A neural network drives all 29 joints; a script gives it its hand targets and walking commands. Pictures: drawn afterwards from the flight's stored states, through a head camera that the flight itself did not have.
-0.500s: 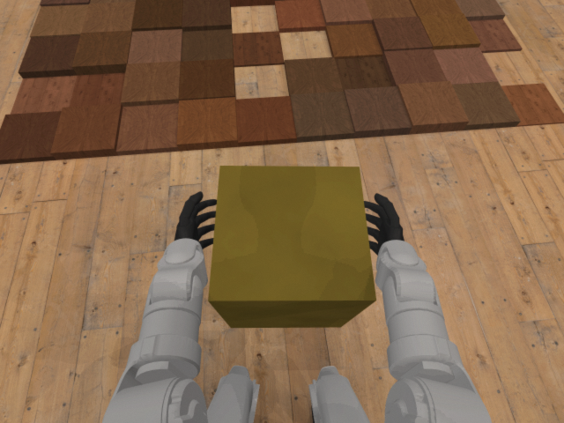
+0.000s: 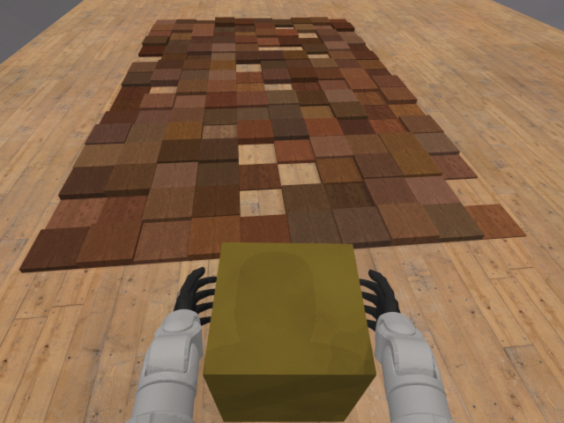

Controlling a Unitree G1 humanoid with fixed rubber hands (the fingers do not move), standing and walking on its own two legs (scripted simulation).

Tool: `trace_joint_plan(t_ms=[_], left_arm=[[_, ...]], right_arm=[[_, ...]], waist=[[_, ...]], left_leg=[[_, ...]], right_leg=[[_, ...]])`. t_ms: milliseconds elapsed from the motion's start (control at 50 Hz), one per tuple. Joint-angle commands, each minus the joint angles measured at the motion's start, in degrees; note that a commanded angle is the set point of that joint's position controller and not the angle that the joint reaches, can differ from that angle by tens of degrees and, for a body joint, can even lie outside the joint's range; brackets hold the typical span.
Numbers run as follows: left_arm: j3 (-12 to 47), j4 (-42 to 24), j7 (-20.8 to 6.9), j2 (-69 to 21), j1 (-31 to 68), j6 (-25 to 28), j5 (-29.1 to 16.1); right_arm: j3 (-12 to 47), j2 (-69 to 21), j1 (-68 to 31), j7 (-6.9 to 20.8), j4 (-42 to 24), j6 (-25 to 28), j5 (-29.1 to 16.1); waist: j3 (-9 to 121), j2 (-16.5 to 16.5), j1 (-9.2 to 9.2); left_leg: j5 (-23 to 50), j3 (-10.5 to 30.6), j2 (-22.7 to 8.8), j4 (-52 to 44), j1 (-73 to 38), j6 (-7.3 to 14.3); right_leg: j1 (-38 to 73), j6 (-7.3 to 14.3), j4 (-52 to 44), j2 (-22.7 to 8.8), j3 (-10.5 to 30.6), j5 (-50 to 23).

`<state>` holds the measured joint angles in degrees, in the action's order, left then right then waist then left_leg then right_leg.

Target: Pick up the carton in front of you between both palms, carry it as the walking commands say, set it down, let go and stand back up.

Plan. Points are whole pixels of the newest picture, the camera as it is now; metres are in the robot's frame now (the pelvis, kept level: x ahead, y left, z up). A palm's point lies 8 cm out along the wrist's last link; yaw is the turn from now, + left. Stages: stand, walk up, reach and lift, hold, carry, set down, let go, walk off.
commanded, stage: reach and lift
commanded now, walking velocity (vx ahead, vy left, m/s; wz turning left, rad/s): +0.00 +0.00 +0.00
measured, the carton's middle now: (285, 336) +0.30 +0.00 -0.06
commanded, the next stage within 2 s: hold in 1.06 s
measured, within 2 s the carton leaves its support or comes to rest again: neither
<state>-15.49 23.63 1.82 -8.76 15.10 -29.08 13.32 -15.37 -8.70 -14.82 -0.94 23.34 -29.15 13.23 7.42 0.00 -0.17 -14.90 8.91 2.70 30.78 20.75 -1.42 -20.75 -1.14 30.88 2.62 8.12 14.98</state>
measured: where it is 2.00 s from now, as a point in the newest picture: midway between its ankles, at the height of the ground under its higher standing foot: outside the picture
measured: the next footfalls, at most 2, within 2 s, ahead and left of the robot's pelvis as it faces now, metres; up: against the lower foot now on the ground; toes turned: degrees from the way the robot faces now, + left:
none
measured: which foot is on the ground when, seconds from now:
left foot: down 0.00-1.00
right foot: down 0.00-1.00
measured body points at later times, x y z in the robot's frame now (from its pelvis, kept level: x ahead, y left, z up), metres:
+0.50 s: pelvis -0.01 +0.00 +0.01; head -0.03 +0.00 +0.46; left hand +0.30 +0.15 +0.03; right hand +0.30 -0.15 +0.03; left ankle +0.01 +0.14 -0.73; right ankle +0.01 -0.13 -0.73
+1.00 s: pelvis +0.00 +0.00 +0.01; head -0.03 +0.00 +0.46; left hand +0.30 +0.15 +0.04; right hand +0.30 -0.15 +0.04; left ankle +0.01 +0.14 -0.73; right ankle +0.01 -0.13 -0.73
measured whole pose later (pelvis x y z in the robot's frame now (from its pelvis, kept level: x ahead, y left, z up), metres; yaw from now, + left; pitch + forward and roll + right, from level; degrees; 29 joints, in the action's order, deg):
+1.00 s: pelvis +0.00 +0.00 +0.01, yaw +0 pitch -4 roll +0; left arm -12.6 16.1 0.2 -8.5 14.0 -39.5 15.8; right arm -12.1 -8.4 -13.8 0.4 15.8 -39.6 15.6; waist 0.6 0.2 -0.2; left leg -11.3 8.4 1.8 20.6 4.7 -1.0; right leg -4.7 -0.9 20.5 1.8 7.8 11.3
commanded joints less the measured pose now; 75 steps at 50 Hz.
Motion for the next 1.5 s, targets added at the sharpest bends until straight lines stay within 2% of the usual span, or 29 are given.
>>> trace_joint_plan(t_ms=[0,100,160,240,360,600,780,1040,1140,1180,1260,1360,1480], left_arm=[[33.45,-0.67,-15.48,-55.61,25.15,-3.24,-10.83],[29.74,1.18,-16.70,-54.74,28.98,-4.50,-9.42],[29.70,1.25,-17.34,-55.84,33.21,-4.13,-9.76],[31.90,-0.61,-17.55,-57.80,36.34,-4.01,-10.59],[30.43,0.54,-16.87,-56.57,34.06,-5.01,-9.42],[32.27,-5.16,-16.00,-54.79,28.25,-6.44,-10.83],[33.12,-8.35,-15.84,-53.72,24.76,-7.66,-11.41],[34.20,-10.18,-16.20,-53.72,27.35,-9.21,-12.19],[37.69,-14.92,-15.75,-54.27,27.46,-11.49,-14.30],[35.54,-13.50,-15.39,-52.38,26.28,-12.74,-13.21],[30.63,-8.34,-15.66,-50.52,28.13,-13.44,-10.55],[33.64,-10.33,-16.73,-54.10,32.71,-12.59,-12.60],[32.85,-9.57,-16.20,-53.33,32.78,-12.41,-11.99]], right_arm=[[33.95,-56.10,-25.83,14.34,-1.07,-3.31,-11.21],[29.29,-55.19,-28.31,15.13,1.52,-4.82,-9.01],[29.18,-56.16,-32.13,15.72,1.41,-4.46,-9.08],[31.35,-57.74,-35.35,16.18,-0.78,-4.13,-10.28],[30.23,-55.89,-34.41,15.96,-0.12,-4.83,-9.53],[32.10,-54.30,-28.26,15.28,-5.52,-6.34,-10.51],[33.31,-53.71,-24.94,15.04,-8.65,-7.69,-11.36],[33.77,-53.79,-27.03,15.19,-9.84,-9.22,-11.82],[37.37,-53.99,-27.32,14.95,-14.73,-11.41,-14.14],[35.69,-52.08,-26.57,14.65,-13.37,-12.66,-13.17],[30.04,-50.00,-28.02,14.94,-7.78,-13.32,-10.18],[33.03,-53.50,-32.45,15.77,-10.30,-12.44,-12.01],[32.97,-53.05,-33.20,15.50,-9.98,-12.25,-11.99]], waist=[[9.07,0.05,-0.01],[1.96,0.38,-0.30],[3.10,0.37,-0.21],[8.35,-0.25,0.07],[7.20,-0.72,0.16],[8.84,0.05,-0.19],[7.68,0.11,-0.01],[6.10,-0.06,0.01],[8.99,-0.30,0.13],[5.53,-0.17,0.26],[-2.05,-0.08,0.00],[3.77,-0.01,-0.20],[4.03,-0.11,0.35]], left_leg=[[12.47,-4.59,3.10,-7.87,-11.06,0.36],[3.23,-5.15,2.72,-9.60,-9.68,0.89],[1.15,-5.57,2.64,-9.23,-9.78,1.10],[3.32,-5.62,2.66,-8.57,-11.89,0.85],[4.20,-5.46,2.73,-9.43,-13.40,0.67],[15.83,-5.02,3.30,-10.69,-18.07,0.04],[18.45,-4.94,3.58,-11.77,-19.11,0.06],[14.17,-5.15,3.46,-12.31,-18.82,0.34],[16.79,-4.76,3.42,-12.84,-21.43,-0.04],[14.29,-4.82,3.20,-13.51,-20.42,0.05],[4.31,-5.59,2.85,-14.59,-16.86,0.39],[7.42,-5.53,2.85,-13.63,-18.74,0.56],[6.36,-5.59,2.82,-13.43,-18.43,0.53]], right_leg=[[12.85,-0.07,-7.92,2.89,-4.22,-13.53],[11.39,0.51,-9.77,2.45,-4.59,-4.14],[11.60,0.65,-9.38,2.36,-4.85,-2.17],[13.61,0.75,-8.61,2.60,-5.09,-4.10],[13.75,0.66,-9.30,2.83,-5.15,-4.61],[18.03,-0.04,-10.68,3.31,-4.87,-15.92],[19.80,-0.39,-11.71,3.44,-4.58,-19.26],[19.58,-0.22,-12.29,3.38,-4.66,-14.99],[21.83,-0.35,-12.71,3.51,-4.45,-17.39],[20.88,-0.20,-13.44,3.36,-4.52,-14.67],[17.43,0.24,-14.41,2.91,-5.09,-4.43],[19.10,0.19,-13.44,2.93,-5.11,-7.69],[19.13,0.21,-13.22,2.93,-5.10,-6.72]])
